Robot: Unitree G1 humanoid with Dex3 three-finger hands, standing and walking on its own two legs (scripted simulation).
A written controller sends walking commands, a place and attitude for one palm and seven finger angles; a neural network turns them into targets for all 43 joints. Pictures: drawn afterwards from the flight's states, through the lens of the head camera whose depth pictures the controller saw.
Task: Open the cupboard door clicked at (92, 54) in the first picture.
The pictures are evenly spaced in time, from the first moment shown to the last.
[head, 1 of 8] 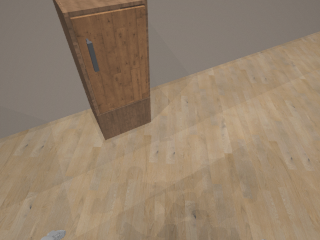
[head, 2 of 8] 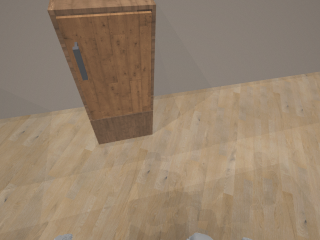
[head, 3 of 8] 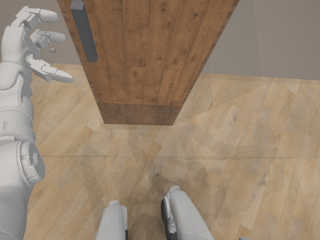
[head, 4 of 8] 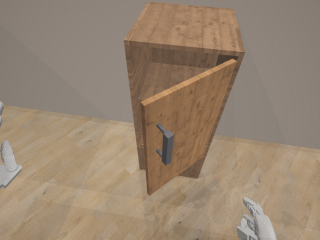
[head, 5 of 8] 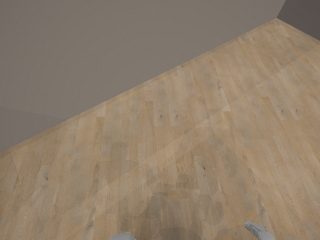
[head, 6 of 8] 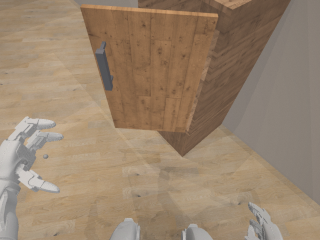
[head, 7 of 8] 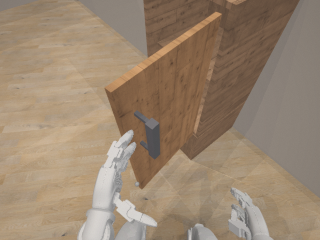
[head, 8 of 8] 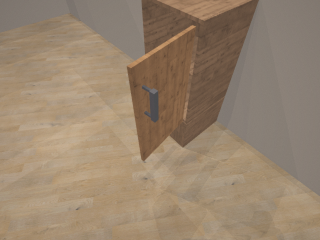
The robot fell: no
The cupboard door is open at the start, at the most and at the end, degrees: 0 100 99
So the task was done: yes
